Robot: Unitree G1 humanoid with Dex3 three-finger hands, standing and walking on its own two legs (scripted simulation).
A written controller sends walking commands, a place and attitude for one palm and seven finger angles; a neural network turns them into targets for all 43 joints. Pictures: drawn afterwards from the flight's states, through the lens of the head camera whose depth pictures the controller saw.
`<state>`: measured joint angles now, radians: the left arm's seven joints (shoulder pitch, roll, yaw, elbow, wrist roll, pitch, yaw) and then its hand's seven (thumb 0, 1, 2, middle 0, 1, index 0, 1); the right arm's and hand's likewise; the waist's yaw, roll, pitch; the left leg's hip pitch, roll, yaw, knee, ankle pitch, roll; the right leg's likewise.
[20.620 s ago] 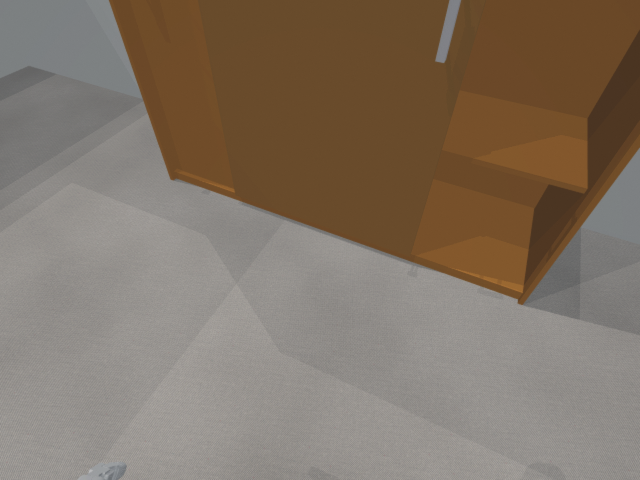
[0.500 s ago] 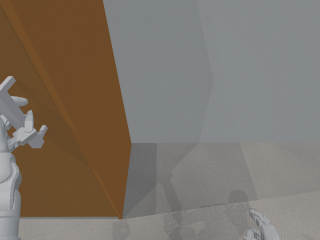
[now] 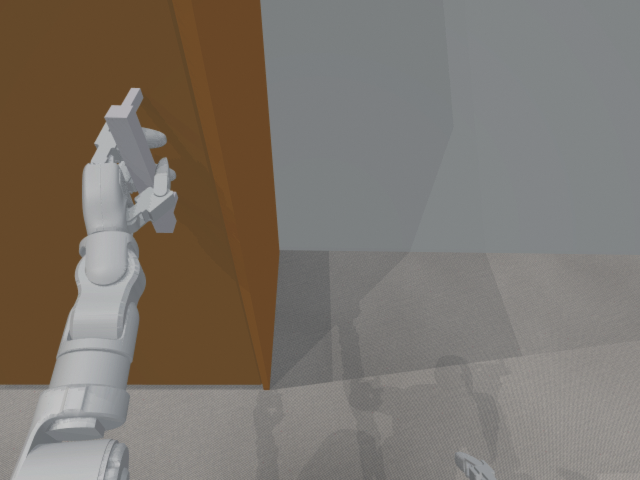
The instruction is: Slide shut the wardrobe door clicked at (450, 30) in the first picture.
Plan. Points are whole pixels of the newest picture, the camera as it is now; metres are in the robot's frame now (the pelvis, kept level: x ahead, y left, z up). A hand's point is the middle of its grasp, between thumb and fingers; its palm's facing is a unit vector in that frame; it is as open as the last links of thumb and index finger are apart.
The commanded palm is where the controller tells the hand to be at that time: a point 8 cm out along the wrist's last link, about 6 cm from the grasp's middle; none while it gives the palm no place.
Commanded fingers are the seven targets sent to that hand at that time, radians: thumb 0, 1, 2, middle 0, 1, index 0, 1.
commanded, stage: stop walking and hold the door there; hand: left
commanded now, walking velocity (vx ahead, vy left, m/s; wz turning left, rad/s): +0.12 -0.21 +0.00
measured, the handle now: (151, 166) +0.43 +0.25 +0.15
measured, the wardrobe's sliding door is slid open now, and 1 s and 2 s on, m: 0.00 0.00 0.00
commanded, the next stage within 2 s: loosen the grip on the handle in 0.64 s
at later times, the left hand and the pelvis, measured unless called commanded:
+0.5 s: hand (166, 193) +0.39 +0.22 +0.15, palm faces +0.35 -0.92 -0.18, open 5.9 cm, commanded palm +0.35 +0.24 +0.14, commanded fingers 0.00 0.90 0.90 -0.45 -1.40 -0.45 -1.40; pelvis +0.00 -0.02 +0.00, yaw -2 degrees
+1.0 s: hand (160, 190) +0.39 +0.22 +0.16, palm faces +0.37 -0.92 -0.15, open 9.3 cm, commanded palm +0.35 +0.26 +0.15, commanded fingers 0.00 -0.55 0.20 -0.40 -1.33 -0.40 -1.33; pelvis -0.02 -0.01 -0.01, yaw -1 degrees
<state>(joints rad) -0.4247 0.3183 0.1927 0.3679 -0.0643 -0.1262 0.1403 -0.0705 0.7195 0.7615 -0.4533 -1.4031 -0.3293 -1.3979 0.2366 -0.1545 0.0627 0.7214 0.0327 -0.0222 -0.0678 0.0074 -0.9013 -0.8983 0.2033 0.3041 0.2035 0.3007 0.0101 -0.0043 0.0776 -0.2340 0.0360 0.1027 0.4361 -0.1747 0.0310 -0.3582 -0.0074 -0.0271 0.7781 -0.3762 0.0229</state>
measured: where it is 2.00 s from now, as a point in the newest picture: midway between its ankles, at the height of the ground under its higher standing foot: outside the picture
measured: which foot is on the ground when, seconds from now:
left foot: down 0.00-1.00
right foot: up 0.00-0.16, down 0.18-1.00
